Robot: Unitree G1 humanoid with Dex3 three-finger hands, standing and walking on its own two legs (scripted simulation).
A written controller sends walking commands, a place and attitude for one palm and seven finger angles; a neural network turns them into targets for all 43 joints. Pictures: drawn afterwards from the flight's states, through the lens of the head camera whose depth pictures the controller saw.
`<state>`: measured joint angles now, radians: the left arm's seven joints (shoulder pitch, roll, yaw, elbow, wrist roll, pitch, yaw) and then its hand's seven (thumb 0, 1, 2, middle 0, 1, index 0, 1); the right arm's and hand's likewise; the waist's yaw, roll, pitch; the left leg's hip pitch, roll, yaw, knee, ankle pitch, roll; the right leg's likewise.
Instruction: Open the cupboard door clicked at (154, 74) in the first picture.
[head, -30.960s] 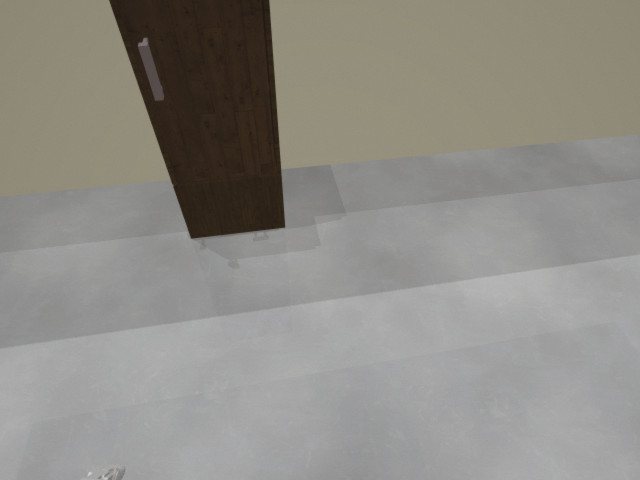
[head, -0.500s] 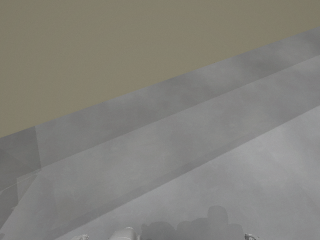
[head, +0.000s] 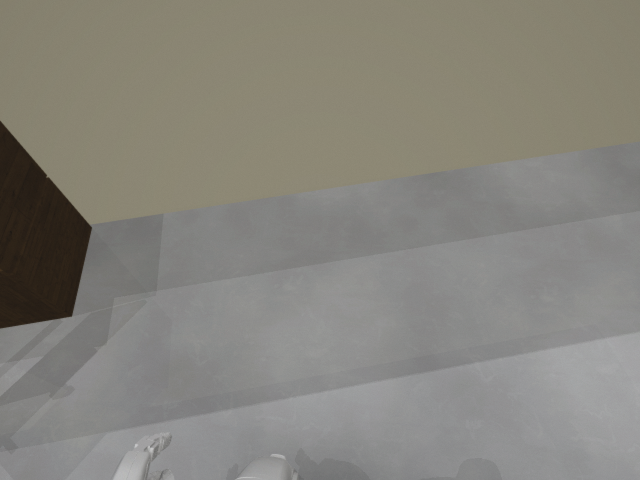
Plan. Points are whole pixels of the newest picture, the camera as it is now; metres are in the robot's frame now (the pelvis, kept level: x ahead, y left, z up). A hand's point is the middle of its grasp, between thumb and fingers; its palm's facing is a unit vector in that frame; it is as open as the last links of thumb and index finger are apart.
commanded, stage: turn to face it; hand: left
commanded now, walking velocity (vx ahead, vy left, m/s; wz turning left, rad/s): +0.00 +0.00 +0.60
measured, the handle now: out of the picture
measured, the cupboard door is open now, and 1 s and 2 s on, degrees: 46 46 46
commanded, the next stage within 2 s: take the last steps up to it in 1.48 s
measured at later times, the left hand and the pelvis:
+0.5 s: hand out of the picture +0.04 +0.22 -0.15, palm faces +0.34 -0.90 -0.28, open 7.4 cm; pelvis +0.02 -0.02 +0.00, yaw +19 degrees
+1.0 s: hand out of the picture -0.04 +0.17 -0.18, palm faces +0.62 -0.75 -0.22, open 7.4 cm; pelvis +0.05 -0.02 -0.01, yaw +38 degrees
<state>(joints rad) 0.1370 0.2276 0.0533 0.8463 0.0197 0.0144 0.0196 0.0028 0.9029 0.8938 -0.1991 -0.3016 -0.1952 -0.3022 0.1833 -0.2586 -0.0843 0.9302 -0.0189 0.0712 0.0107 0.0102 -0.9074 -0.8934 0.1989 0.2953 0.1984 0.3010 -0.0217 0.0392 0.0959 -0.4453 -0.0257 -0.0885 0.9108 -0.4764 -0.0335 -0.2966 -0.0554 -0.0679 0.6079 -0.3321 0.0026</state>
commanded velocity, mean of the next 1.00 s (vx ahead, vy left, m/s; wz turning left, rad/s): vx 0.00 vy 0.00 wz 0.60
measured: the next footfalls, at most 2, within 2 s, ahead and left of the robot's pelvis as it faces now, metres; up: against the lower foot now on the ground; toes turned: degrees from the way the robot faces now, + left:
left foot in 0.26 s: +0.03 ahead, +0.13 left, +0.00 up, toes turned +15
right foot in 0.56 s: +0.11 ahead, -0.13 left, +0.00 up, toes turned +18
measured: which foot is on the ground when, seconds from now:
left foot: up 0.00-0.24, down 0.26-0.56, up 0.58-0.90, down 0.92-1.00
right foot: down 0.00-0.26, up 0.28-0.54, down 0.56-0.92, up 0.94-1.00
